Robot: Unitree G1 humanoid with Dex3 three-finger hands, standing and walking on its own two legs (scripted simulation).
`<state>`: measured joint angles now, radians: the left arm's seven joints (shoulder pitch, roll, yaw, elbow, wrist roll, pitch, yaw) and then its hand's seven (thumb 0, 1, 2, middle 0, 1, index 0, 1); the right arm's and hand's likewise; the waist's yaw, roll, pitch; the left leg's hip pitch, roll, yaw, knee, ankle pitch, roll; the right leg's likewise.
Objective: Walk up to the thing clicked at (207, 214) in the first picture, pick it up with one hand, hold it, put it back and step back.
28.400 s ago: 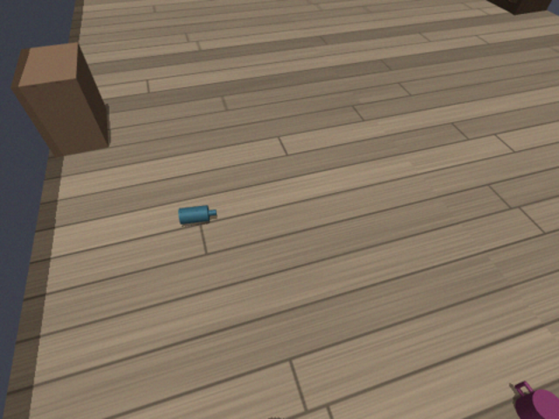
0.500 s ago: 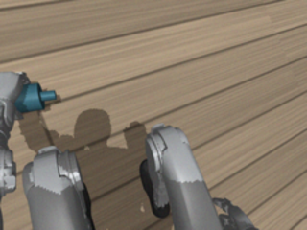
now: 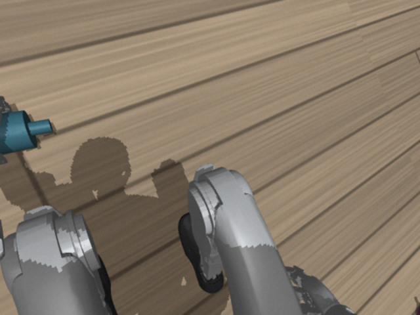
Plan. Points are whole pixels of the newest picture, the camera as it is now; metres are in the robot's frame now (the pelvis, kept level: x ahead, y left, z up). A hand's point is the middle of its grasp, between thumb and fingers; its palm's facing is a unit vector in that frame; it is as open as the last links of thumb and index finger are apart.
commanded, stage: rest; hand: left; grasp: from above
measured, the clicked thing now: (1, 134) +0.46 +0.26 -0.25
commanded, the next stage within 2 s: open in 0.68 s
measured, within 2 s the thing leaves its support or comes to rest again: rests again in 1.02 s
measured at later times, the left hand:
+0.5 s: hand out of the picture +0.45 +0.28 -0.25, palm faces -0.46 -0.10 -0.88, open 10.0 cm
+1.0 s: hand out of the picture +0.45 +0.28 -0.25, palm faces -0.45 -0.11 -0.88, open 10.2 cm
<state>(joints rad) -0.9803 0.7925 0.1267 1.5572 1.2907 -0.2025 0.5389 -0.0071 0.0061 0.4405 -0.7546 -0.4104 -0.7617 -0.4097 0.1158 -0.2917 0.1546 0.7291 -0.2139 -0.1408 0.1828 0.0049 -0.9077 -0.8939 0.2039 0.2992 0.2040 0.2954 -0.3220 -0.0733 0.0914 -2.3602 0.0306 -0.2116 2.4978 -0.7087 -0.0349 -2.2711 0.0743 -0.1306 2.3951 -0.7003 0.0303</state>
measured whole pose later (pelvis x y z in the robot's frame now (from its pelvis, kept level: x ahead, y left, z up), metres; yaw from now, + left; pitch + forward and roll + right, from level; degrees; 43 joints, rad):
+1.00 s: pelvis -0.01 +0.01 +0.00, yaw -3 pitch +27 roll -12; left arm -1.04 0.91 0.07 1.74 1.28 -0.22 0.64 -0.01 0.05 0.44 -0.67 -0.47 -0.68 -0.46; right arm 0.10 -0.33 0.27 0.69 -0.24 -0.26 0.26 0.01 -0.91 -0.90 0.20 0.30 0.20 0.30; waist -0.37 -0.13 0.15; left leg -2.34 0.04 -0.26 2.54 -0.71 -0.02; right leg -2.23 0.10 -0.17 2.38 -0.66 0.05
